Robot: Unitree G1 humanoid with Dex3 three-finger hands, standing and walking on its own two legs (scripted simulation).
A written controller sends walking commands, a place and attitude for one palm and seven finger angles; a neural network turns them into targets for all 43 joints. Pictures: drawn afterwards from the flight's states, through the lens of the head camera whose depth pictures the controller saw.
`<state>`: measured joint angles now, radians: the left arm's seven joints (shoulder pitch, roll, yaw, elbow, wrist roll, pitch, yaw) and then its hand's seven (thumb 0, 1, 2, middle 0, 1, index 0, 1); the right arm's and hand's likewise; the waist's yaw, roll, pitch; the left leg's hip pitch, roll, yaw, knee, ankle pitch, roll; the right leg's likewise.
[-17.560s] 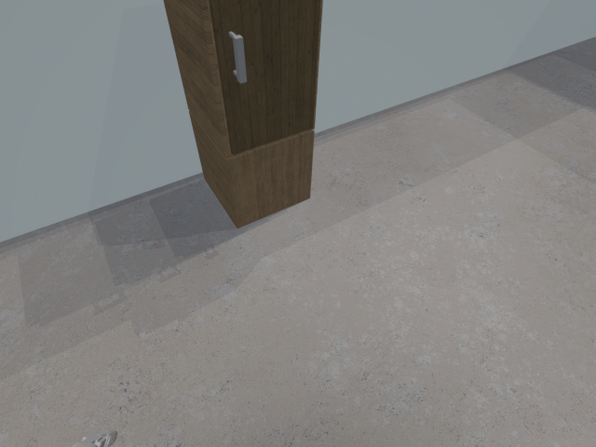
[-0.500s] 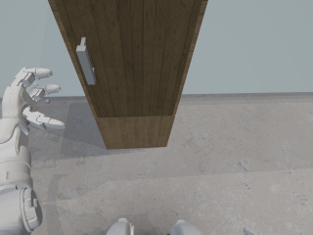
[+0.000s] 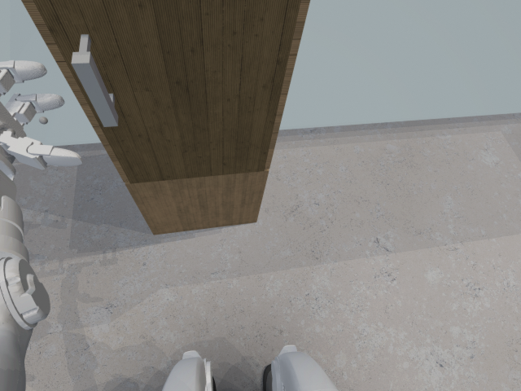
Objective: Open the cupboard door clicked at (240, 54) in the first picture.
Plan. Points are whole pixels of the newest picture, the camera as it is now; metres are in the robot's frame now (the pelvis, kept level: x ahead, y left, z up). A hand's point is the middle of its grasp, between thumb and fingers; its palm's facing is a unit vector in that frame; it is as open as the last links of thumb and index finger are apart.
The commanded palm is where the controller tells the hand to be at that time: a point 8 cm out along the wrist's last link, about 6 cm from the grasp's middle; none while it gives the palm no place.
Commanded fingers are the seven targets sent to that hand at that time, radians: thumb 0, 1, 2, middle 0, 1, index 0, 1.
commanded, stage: move the hooked fingers beside the handle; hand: left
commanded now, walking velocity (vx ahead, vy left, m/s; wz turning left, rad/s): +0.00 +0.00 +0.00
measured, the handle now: (98, 83) +0.57 +0.22 +0.07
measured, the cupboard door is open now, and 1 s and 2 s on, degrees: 0 0 0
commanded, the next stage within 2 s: slide the fingers in behind the handle in 0.98 s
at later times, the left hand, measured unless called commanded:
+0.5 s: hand (38, 109) +0.51 +0.29 +0.07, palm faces +0.11 -0.99 -0.01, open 14.0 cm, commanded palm +0.50 +0.33 +0.07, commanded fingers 0.00 -0.50 0.30 -0.30 -1.20 -0.30 -1.20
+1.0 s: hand (42, 111) +0.51 +0.28 +0.07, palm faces +0.11 -0.99 -0.01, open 14.0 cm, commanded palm +0.49 +0.32 +0.07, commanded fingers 0.00 -0.50 0.30 -0.30 -1.20 -0.30 -1.20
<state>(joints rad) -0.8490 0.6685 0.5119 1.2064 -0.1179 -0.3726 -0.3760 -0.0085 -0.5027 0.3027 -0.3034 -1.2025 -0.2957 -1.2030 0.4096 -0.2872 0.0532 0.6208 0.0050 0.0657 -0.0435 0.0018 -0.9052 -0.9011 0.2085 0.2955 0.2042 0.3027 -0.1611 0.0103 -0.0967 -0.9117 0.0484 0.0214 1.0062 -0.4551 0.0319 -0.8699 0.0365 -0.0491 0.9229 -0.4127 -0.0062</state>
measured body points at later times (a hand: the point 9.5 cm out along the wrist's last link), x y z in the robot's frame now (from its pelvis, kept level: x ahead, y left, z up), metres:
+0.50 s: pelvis +0.01 +0.01 +0.00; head +0.16 +0.04 +0.42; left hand +0.50 +0.35 +0.07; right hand -0.01 -0.26 -0.10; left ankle +0.01 +0.10 -0.68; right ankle +0.01 -0.12 -0.68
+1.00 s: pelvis +0.01 +0.01 +0.00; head +0.15 +0.05 +0.42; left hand +0.50 +0.34 +0.08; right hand +0.01 -0.26 -0.10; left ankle +0.01 +0.10 -0.68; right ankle +0.01 -0.12 -0.68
